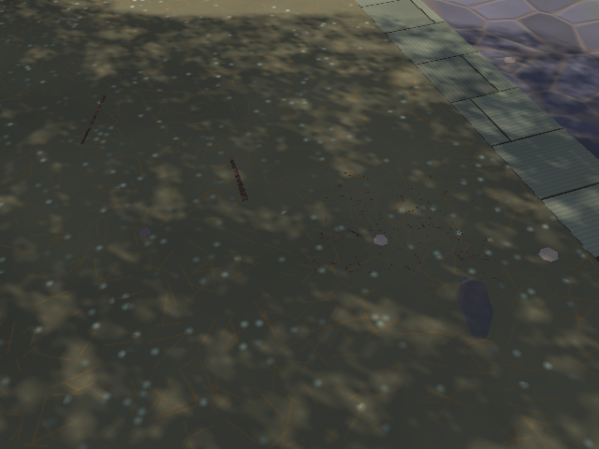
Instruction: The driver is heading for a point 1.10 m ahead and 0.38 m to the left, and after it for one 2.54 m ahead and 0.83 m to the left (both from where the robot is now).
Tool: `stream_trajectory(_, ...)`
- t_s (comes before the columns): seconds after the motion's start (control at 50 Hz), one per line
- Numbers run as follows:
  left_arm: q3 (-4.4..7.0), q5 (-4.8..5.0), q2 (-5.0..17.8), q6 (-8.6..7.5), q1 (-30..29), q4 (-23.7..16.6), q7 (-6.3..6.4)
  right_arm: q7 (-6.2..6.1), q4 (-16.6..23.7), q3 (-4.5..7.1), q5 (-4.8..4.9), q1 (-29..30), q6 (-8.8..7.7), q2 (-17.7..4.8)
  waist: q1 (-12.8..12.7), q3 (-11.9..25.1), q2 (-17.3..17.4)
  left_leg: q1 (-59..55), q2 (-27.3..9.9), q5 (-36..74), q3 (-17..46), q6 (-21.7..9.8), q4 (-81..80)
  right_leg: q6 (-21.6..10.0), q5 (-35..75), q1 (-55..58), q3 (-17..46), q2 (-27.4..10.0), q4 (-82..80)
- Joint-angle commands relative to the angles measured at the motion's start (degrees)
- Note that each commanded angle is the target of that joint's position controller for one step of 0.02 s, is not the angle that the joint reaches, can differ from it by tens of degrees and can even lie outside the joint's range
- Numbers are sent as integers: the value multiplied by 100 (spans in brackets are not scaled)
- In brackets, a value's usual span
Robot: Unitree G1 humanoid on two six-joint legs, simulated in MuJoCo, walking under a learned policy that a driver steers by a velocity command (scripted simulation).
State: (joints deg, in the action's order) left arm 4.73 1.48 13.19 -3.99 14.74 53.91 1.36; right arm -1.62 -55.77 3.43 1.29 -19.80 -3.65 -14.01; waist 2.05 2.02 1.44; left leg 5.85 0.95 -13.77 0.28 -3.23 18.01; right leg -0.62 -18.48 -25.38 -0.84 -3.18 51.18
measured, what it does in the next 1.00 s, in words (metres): walks ahead, turning left: right foot, then left foot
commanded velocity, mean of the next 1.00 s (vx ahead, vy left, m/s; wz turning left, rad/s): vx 0.89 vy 0.00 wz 0.62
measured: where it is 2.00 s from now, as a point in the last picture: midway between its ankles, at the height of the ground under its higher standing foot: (131, 247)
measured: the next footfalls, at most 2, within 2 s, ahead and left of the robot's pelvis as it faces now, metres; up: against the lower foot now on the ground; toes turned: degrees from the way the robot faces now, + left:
right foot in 0.16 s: +0.13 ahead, -0.17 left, +0.00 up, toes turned -4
left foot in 0.66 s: +0.50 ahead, +0.03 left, +0.00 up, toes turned +26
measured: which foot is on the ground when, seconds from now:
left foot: down 0.00-0.14, up 0.16-0.64, down 0.66-1.00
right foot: up 0.00-0.14, down 0.16-0.66, up 0.68-1.00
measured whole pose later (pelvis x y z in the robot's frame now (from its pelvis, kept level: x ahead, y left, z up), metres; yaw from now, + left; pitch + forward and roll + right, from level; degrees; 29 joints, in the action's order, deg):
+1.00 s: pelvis +0.65 +0.08 -0.02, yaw +38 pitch +3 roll -1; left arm -1.5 -2.4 13.5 -4.1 -3.7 35.1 -1.7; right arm 0.6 -51.1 4.2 0.4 -26.4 -4.7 -16.8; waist 7.1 -2.3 0.0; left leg -6.9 9.2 -22.1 12.2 -10.0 15.0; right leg 1.5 3.0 -42.0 2.5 -6.0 36.3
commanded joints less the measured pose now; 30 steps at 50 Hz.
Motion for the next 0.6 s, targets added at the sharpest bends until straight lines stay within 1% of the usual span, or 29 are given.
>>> stream_trajectory(0.02,0,8,199,-242,-677,-415,-85,-1,398,158,52,240,-118,-885,-7,-483,504,235,-1290,-1275,1227,-764,-1289,99,483,-465,-62,-146,-956)
stream_trajectory(0.04,-42,-476,99,6,-788,-535,-351,113,217,191,-313,57,-79,-888,-24,-424,573,550,-1086,-1659,904,-787,-1298,90,127,61,-438,159,-1413)
stream_trajectory(0.06,-16,-469,125,132,-849,-589,-433,165,224,210,-340,53,-57,-911,-20,-557,712,859,-1116,-1773,846,-820,-1259,78,119,435,-581,227,-1637)
stream_trajectory(0.08,0,-389,201,191,-784,-624,-444,188,247,225,-285,114,-50,-937,-74,-618,695,1128,-1232,-1956,886,-849,-1224,31,302,789,-664,227,-1786)
stream_trajectory(0.1,3,-332,235,199,-534,-587,-428,198,293,242,-224,276,-49,-994,-244,-692,640,1480,-1309,-2148,888,-837,-1106,-27,597,1257,-701,200,-1988)
stream_trajectory(0.12,33,-322,331,170,-117,-481,-384,204,342,252,-198,449,-49,-1027,-494,-698,448,1848,-1271,-2188,813,-798,-793,-91,591,1839,-719,230,-2154)
stream_trajectory(0.14,95,-323,500,89,660,-251,-306,209,392,210,-243,598,-66,-914,-896,-528,49,2363,-1068,-1807,576,-722,68,-158,304,2813,-640,272,-2319)
stream_trajectory(0.16,236,-404,983,-42,1858,79,-190,234,501,67,-341,802,-84,-429,-1469,-148,-1242,3141,-350,-1151,-30,-545,2457,-220,-951,3893,540,-473,-3006)
stream_trajectory(0.18,255,-516,1539,-132,2181,3,-141,213,947,-100,-250,1106,-150,244,-1423,49,-2318,4412,351,-1752,144,-453,4508,-356,-3401,3985,3265,-1916,-4209)
stream_trajectory(0.2,193,-520,1352,-78,1318,-151,-115,255,970,-43,-169,851,-144,-39,-825,-164,-1542,4852,91,-955,721,-574,5403,-631,-4091,3287,4251,-2287,-4619)
stream_trajectory(0.22,106,-400,1035,-91,601,-371,-148,317,978,20,-189,952,-118,-346,-532,-460,-804,4896,-302,-228,765,-542,5530,-517,-3363,2850,3403,-2083,-4395)
stream_trajectory(0.24,38,-322,805,-147,279,-433,-188,391,863,53,-222,733,-104,-432,-335,-389,-554,4474,-498,205,747,-414,5314,-349,-2468,2499,2412,-1693,-4337)
stream_trajectory(0.26,-7,-305,695,-194,167,-460,-179,438,767,75,-282,519,-46,-437,-194,-268,-639,4133,-608,358,639,-287,5243,-217,-1901,2293,1784,-1471,-4426)
stream_trajectory(0.28,-58,-310,557,-241,247,-387,-143,501,733,79,-333,486,39,-409,-174,-334,-702,4045,-655,560,523,-188,5386,-144,-1396,2153,1251,-1309,-4517)
stream_trajectory(0.3,-85,-313,475,-277,410,-281,-132,544,752,62,-310,534,115,-311,-172,-427,-712,4093,-666,766,451,-148,5509,-96,-961,2098,862,-1229,-4548)
stream_trajectory(0.32,-89,-318,442,-304,588,-191,-139,559,790,51,-267,662,175,-249,-202,-544,-605,4254,-661,946,416,-141,5560,-41,-575,2131,541,-1161,-4573)
stream_trajectory(0.36,-90,-330,437,-339,844,-79,-161,561,892,45,-215,1045,255,-210,-277,-767,-460,4494,-608,1241,293,-149,5401,68,58,2168,-53,-1067,-4652)
stream_trajectory(0.42,-140,-347,326,-378,1148,39,-136,594,1106,27,-207,1693,292,-209,-383,-1045,-477,4625,-522,1557,-91,-223,4820,72,906,2323,-734,-933,-4806)
stream_trajectory(0.46,-172,-351,282,-379,1373,148,-72,627,1265,-4,-242,2073,290,-188,-426,-1238,-406,4782,-528,1536,-375,-309,4308,39,1583,2684,-1036,-946,-4868)
stream_trajectory(0.5,-188,-333,319,-354,1457,229,-3,660,1415,-63,-256,2353,272,-133,-401,-1330,-387,4598,-488,1441,-745,-419,3599,88,2687,3028,-1383,-916,-4810)
stream_trajectory(0.52,-194,-333,379,-336,1406,245,25,659,1476,-93,-241,2401,265,-107,-331,-1308,-425,4256,-385,1357,-966,-517,3217,146,3611,3105,-1595,-891,-4687)
stream_trajectory(0.54,-196,-333,483,-317,1288,223,56,637,1504,-112,-212,2343,266,-114,-206,-1184,-496,3670,-164,1254,-1232,-653,2865,209,5165,3106,-1794,-870,-4421)
stream_trajectory(0.56,-170,-320,649,-277,1339,222,117,610,1519,-106,-195,2269,273,-191,-121,-969,-627,3199,84,1146,-1461,-768,2698,218,6811,3292,-1848,-942,-4035)
stream_trajectory(0.58,-123,-322,859,-209,1353,210,191,582,1478,-82,-179,2002,287,-300,75,-719,-795,2799,282,959,-1568,-868,2605,218,8019,3543,-1870,-1055,-3505)
stream_trajectory(0.6,-58,-353,1071,-119,1219,144,241,548,1346,-23,-166,1370,300,-474,436,-377,-965,2184,436,644,-1562,-980,2568,176,8781,3639,-1838,-1176,-2664)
